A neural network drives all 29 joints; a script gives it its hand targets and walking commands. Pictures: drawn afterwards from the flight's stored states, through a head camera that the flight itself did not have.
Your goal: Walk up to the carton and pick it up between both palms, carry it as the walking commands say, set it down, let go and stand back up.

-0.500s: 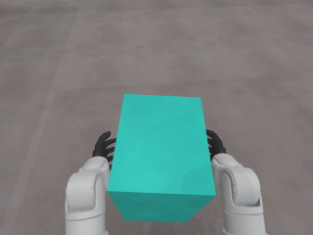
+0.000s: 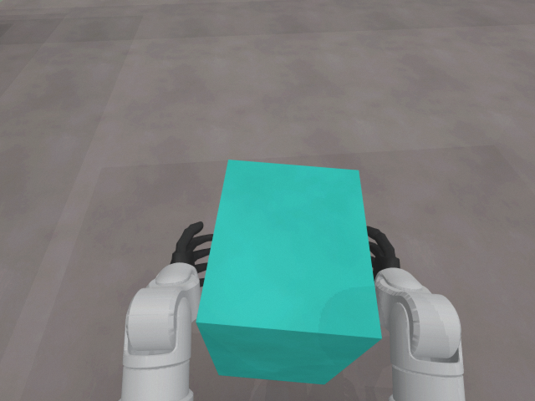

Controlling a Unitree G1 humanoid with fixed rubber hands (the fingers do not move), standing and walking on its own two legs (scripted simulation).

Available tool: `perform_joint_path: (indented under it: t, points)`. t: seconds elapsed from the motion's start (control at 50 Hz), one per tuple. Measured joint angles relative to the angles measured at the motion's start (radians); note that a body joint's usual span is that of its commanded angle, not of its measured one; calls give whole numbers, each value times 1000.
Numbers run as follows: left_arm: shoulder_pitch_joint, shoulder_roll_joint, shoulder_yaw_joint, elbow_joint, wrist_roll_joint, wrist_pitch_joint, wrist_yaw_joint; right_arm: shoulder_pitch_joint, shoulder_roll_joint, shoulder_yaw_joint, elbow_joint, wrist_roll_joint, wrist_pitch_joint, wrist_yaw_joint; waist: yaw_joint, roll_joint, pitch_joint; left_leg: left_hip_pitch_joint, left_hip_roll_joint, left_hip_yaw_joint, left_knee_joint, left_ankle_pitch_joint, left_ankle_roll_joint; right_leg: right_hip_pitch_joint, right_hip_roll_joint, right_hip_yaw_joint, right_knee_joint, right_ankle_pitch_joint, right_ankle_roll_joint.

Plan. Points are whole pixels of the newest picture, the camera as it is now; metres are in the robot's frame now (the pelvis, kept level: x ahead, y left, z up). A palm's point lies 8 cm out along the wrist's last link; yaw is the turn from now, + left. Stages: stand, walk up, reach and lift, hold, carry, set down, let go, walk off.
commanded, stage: carry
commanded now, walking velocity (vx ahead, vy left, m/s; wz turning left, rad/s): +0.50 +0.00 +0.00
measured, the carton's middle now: (281, 283) +0.31 +0.01 +0.01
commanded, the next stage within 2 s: none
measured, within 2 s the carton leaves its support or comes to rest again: neither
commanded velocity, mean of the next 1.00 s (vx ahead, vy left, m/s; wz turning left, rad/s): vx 0.50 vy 0.00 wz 0.00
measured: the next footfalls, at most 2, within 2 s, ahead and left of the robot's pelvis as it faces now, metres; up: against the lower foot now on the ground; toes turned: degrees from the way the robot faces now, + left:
left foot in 0.02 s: +0.14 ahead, +0.10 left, +0.00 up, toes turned +7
right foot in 0.30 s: +0.32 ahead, -0.13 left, +0.00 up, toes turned -11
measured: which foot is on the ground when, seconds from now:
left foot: up 0.00-0.00, down 0.02-0.36, up 0.38-0.56, down 0.58-0.96, up 0.98-1.00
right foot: down 0.00-0.06, up 0.08-0.28, down 0.30-0.60, up 0.62-0.88, down 0.90-1.00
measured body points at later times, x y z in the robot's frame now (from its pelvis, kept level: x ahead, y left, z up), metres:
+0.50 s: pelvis +0.33 -0.03 +0.00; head +0.37 -0.02 +0.45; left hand +0.64 +0.09 +0.07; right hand +0.63 -0.18 +0.06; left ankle +0.27 +0.06 -0.68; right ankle +0.28 -0.13 -0.73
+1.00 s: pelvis +0.68 -0.05 -0.01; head +0.71 -0.05 +0.44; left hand +0.99 +0.05 +0.06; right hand +0.96 -0.22 +0.05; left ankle +0.50 +0.05 -0.66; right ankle +0.71 -0.16 -0.73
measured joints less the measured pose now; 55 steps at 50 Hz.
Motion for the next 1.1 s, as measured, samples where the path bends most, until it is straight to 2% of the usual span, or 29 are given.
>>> perform_joint_path:
  t: [0.02, 0.04, 0.06, 0.1, 0.12, 0.16, 0.2, 0.26, 0.3, 0.32, 0.34, 0.36, 0.42, 0.46, 0.5, 0.54, 0.58, 0.6, 0.64, 0.68, 0.74, 0.8, 0.88, 0.92, 0.96, 1.0, 1.02, 1.06, 1.1]
  points:
    - [6, 2, 4, -14, -2, 0, 0, -4, 1, 8, -1, -2, -1, 1, 5, -3, 1, 23, -7, 12, -45, 105, 25, 12, -7, 8, 43, -39, 9]
    - [10, 3, 16, -23, -3, -1, -1, -7, 2, 21, 9, -5, -10, 1, 9, -26, 1, 36, -18, 30, -23, 138, 52, -2, -32, 24, 126, -77, 16]
    - [11, 4, 33, -27, -8, -2, -2, -17, 4, 32, 23, -10, -15, 1, 13, -46, 3, 48, -26, 48, 7, 95, 63, -46, -50, 54, 255, -69, 20]
    - [15, 4, 56, -23, -16, -5, -4, -38, 9, 40, 50, -18, -14, -1, 8, -53, 10, 84, -28, 61, 31, 1, 65, -159, -29, 129, 531, -94, 20]
    - [21, 6, 57, -17, -18, -8, -5, -40, 9, 42, 59, -22, -13, -1, 2, -51, 9, 105, -28, 61, 25, -24, 62, -215, -17, 145, 626, -102, 20]
    - [31, 8, 50, -5, -25, -8, 0, -30, 8, 41, 65, -22, -7, 0, -5, -45, 9, 160, -26, 62, -12, -44, 47, -306, -13, 145, 679, -99, 20]
    - [36, 9, 38, -8, -28, -1, 7, -18, 5, 36, 59, -14, -4, 0, -11, -35, 11, 218, -19, 65, -55, -63, 41, -371, -24, 124, 584, -69, 24]
    - [23, 6, 24, -12, -26, 4, 9, -1, 1, 30, 23, -9, 0, -1, -25, -15, 23, 301, -3, 58, -93, -103, 21, -397, -32, 91, 289, 34, 23]
    - [12, 3, 14, -19, -24, 2, 9, 9, -1, 24, -7, -9, -1, -1, -32, -1, 27, 351, 13, 50, -81, -154, 2, -375, -23, 65, 111, 194, 11]
    - [7, 2, 4, -16, -23, -1, 8, 16, -3, 17, -21, -8, -1, 0, -41, 19, 23, 364, 32, 33, -49, -190, -9, -349, -11, 46, 95, 299, -11]
    - [2, 1, -10, -4, -20, -8, 8, 25, -5, 6, -33, -6, -1, 0, -48, 46, 13, 356, 59, 11, 11, -222, -15, -324, 4, 21, 105, 271, -26]
    - [-7, -1, -22, 12, -15, -11, 7, 31, -6, -8, -39, -2, 0, 1, -48, 63, -1, 320, 77, -12, 110, -197, -19, -311, 15, 3, 121, 215, -34]
    - [-35, -8, -28, 49, 1, -12, 2, 27, -6, -37, -34, 11, 4, -4, -42, 44, -20, 169, 39, -70, 433, -272, -19, -265, 8, -11, 130, 117, -34]
    - [-32, -8, -28, 46, 7, -8, 2, 25, -5, -38, -24, 17, 1, -5, -42, 24, -23, 85, 22, -57, 477, -299, -16, -210, 0, -19, 87, 101, -20]
    - [-22, -5, -25, 38, 11, -5, 1, 20, -4, -31, -9, 18, -3, -4, -31, 8, -21, 24, 14, -31, 385, -281, -17, -152, -3, -22, 38, 87, -15]
    - [-9, -2, -16, 18, 10, 0, 1, 12, -3, -18, -1, 17, -5, -4, -13, -4, -12, 1, 4, -21, 211, -189, -12, -93, -3, -15, 6, 65, -5]
    - [7, 2, -7, -13, 3, 2, 3, 2, 0, -2, -1, 12, -5, -2, 2, -9, -2, 29, -4, -7, -5, -15, 9, -43, -6, -2, 29, 14, 12]
    - [18, 5, 2, -31, 1, 0, 3, -5, 2, 11, 6, 8, -10, -1, 10, -20, -1, 55, -8, 9, -24, 98, 36, -42, -19, 15, 89, -25, 20]
    - [34, 8, 30, -48, -11, -5, 3, -21, 5, 39, 31, -3, -20, 0, 19, -52, -1, 94, -24, 49, 13, 32, 62, -113, -46, 79, 324, -72, 28]
    - [40, 9, 42, -41, -20, -5, 3, -31, 7, 46, 49, -15, -15, 2, 13, -49, -5, 140, -30, 58, 12, -47, 67, -205, -28, 127, 535, -98, 24]
    - [43, 10, 37, -19, -24, 3, 7, -13, 4, 47, 59, -21, -7, 7, 2, -36, -18, 226, -31, 62, -50, -82, 52, -326, -20, 130, 618, -81, 26]
    - [26, 7, 27, -2, -26, 13, 10, 7, -1, 35, 37, -13, 3, 4, -17, -20, -12, 318, -24, 55, -110, -112, 43, -404, -28, 103, 486, -7, 30]
    - [7, 2, 9, -19, -25, 7, 9, 18, -3, 22, -21, -7, 6, -1, -37, -7, 6, 441, -6, 48, -141, -186, 11, -421, -21, 69, 163, 172, 22]
    - [1, 0, -8, -8, -20, -4, 7, 19, -3, 5, -36, -6, 8, -1, -51, 29, 2, 465, 34, 27, -61, -260, -7, -384, 5, 34, 100, 344, -14]
    - [-12, -3, -31, 34, -7, -15, 4, 26, -5, -24, -33, 0, 10, 0, -52, 75, -13, 381, 89, -22, 184, -229, -13, -352, 34, -9, 142, 249, -40]
    - [-32, -8, -32, 66, 7, -11, 1, 27, -6, -41, -16, 7, 8, 0, -41, 57, -16, 242, 55, -82, 467, -249, -20, -327, 27, -13, 161, 165, -47]
    - [-34, -8, -30, 72, 10, -9, 0, 26, -6, -43, -10, 11, 8, -2, -38, 45, -12, 178, 37, -92, 557, -259, -20, -304, 21, -15, 151, 146, -43]
    - [-19, -5, -30, 64, 9, -7, -1, 30, -5, -37, -2, 19, 5, -7, -33, 26, -7, 77, 22, -81, 576, -269, -20, -247, 12, -19, 108, 129, -29]
    - [-2, -1, -28, 43, 7, -4, 1, 28, -5, -24, 4, 22, 1, -7, -22, 13, -1, 14, 23, -57, 426, -254, -24, -188, 7, -21, 60, 114, -22]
